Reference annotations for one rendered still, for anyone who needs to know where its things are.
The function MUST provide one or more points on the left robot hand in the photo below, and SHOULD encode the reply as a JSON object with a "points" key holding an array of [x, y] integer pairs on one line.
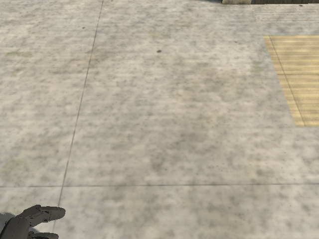
{"points": [[18, 227]]}

